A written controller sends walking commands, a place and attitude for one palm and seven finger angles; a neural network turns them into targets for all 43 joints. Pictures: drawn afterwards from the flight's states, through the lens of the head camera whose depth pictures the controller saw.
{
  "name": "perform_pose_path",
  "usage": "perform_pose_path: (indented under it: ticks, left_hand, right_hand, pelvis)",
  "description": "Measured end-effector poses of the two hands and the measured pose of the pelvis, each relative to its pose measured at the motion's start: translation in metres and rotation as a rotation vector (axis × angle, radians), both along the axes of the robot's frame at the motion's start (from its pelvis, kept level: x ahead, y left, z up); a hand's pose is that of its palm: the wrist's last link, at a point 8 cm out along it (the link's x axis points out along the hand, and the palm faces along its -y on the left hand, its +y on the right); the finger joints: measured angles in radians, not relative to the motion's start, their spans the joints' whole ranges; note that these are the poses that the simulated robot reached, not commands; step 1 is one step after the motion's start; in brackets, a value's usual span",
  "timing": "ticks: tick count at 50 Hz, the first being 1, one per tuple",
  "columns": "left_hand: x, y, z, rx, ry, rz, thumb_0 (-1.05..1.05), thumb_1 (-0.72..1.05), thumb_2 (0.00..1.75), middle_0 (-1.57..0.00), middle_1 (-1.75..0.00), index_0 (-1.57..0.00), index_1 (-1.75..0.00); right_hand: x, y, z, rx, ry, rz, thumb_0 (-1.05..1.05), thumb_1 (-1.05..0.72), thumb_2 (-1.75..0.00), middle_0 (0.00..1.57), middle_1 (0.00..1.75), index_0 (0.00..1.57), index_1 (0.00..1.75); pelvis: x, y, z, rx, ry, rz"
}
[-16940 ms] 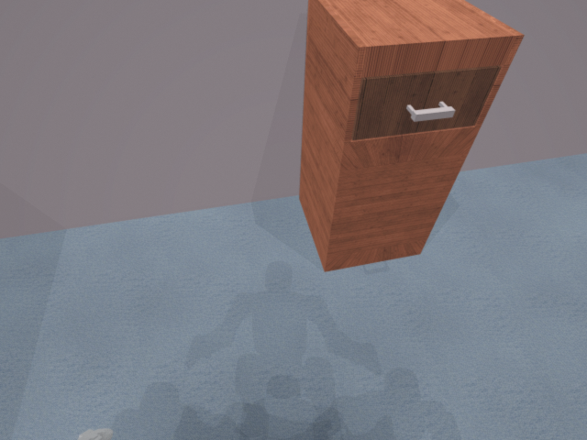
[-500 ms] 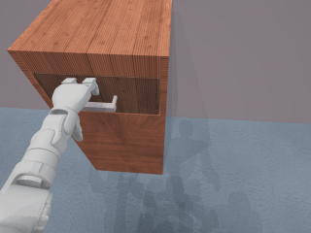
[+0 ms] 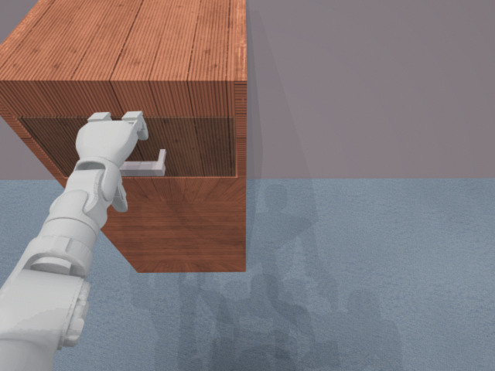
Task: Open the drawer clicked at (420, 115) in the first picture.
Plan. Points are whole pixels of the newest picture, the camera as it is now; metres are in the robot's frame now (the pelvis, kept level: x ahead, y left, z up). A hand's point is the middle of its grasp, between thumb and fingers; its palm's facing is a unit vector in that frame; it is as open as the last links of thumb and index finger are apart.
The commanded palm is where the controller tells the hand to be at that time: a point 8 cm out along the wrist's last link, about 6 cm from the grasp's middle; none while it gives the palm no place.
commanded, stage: move the hooked fingers above the handle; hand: left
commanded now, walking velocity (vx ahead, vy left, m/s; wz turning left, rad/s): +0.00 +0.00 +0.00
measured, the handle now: (136, 161) +0.51 +0.21 +0.00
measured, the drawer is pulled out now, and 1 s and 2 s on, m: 0.00 0.00 0.00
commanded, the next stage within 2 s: lower the fingers behind the handle in 1.02 s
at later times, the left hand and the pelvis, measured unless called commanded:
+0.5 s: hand (115, 160) +0.46 +0.22 +0.06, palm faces +0.00 -0.04 -1.00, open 13.7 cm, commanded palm +0.44 +0.23 +0.11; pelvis +0.00 +0.00 +0.00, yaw +0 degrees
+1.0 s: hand (112, 165) +0.45 +0.22 +0.06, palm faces -0.02 -0.03 -1.00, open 13.8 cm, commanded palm +0.44 +0.21 +0.12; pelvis +0.01 +0.00 +0.00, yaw +1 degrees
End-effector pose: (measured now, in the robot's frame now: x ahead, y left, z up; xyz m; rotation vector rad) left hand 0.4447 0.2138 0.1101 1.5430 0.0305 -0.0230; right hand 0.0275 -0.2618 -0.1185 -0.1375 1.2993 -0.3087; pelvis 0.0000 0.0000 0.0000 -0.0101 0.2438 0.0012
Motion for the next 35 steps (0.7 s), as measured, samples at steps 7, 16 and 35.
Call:
perform_pose_path:
  ticks: [7, 16, 35]
  left_hand:
    - [-0.009, 0.017, 0.001, 0.002, 0.021, 0.027, 0.00, -0.49, 0.30, -0.32, -1.20, -0.33, -1.20]
    - [-0.014, 0.013, -0.003, -0.009, -0.005, -0.034, -0.01, -0.49, 0.30, -0.32, -1.20, -0.33, -1.20]
    - [-0.013, 0.015, 0.002, -0.014, 0.010, -0.011, 0.00, -0.49, 0.30, -0.32, -1.20, -0.33, -1.21]
  right_hand:
    - [0.003, -0.005, 0.003, -0.017, -0.021, 0.011, 0.00, -0.90, -0.90, 0.20, 0.30, 0.20, 0.30]
    - [0.015, -0.009, 0.003, -0.036, -0.012, 0.055, 0.00, -0.90, -0.90, 0.20, 0.30, 0.20, 0.30]
    - [0.028, 0.004, 0.000, 0.014, -0.033, 0.039, 0.00, -0.90, -0.90, 0.20, 0.30, 0.20, 0.30]
  pelvis:
    - [-0.001, -0.001, 0.001, -0.001, -0.006, 0.000]
    - [-0.001, 0.001, -0.001, -0.007, -0.003, 0.025]
    - [0.010, 0.002, 0.001, -0.002, -0.012, 0.004]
